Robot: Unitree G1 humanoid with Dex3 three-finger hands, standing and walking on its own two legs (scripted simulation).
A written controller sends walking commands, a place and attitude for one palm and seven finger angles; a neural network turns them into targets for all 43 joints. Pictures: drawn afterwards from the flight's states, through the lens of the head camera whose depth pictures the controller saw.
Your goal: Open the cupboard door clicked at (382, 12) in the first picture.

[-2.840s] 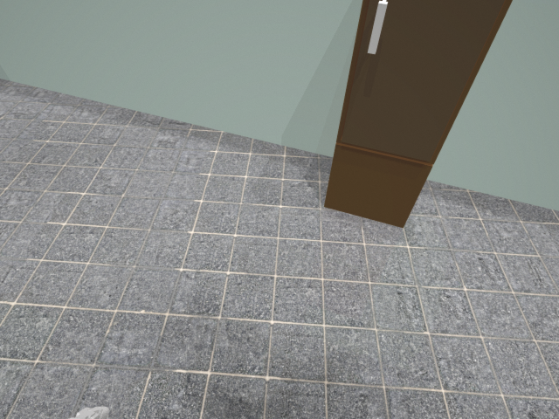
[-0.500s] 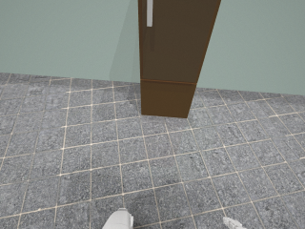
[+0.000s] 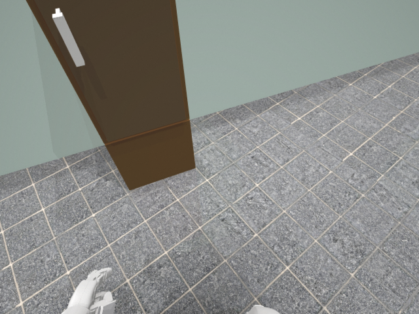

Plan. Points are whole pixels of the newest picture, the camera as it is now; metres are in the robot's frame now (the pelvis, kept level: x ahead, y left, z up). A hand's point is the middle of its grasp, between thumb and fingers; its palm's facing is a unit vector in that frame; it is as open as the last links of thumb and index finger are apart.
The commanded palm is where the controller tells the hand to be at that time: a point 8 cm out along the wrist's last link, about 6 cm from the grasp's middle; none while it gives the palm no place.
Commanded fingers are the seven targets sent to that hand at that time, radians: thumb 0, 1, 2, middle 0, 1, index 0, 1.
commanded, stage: walk to a spot facing it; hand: left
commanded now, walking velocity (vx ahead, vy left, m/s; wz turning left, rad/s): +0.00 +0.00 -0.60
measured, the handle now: (69, 37) +0.77 +0.41 +0.13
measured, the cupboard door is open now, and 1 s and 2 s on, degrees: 0 0 0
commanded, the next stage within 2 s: none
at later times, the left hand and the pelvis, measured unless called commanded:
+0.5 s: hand (107, 297) +0.18 +0.24 -0.15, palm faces -0.24 -0.96 -0.16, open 7.4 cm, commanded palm none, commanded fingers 0.00 0.90 0.90 -0.20 -0.30 -0.20 -0.30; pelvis +0.04 +0.06 +0.03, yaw -17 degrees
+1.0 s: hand (146, 274) +0.22 +0.16 -0.14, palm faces -0.52 -0.82 -0.24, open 7.4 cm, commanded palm none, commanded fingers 0.00 0.90 0.90 -0.20 -0.30 -0.20 -0.30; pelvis +0.03 +0.04 +0.02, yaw -34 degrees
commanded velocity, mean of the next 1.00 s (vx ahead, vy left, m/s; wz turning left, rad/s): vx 0.00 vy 0.00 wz -0.60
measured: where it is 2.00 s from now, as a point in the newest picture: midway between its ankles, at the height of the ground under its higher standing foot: outside the picture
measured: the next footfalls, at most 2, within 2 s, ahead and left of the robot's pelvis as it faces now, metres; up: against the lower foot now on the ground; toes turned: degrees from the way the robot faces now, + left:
left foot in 0.30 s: +0.11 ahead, +0.15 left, +0.00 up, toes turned -2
right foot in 0.74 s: +0.01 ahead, -0.08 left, +0.00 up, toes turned -33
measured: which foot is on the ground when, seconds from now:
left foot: up 0.00-0.28, down 0.30-0.74, up 0.76-1.00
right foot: down 0.00-0.30, up 0.32-0.72, down 0.74-1.00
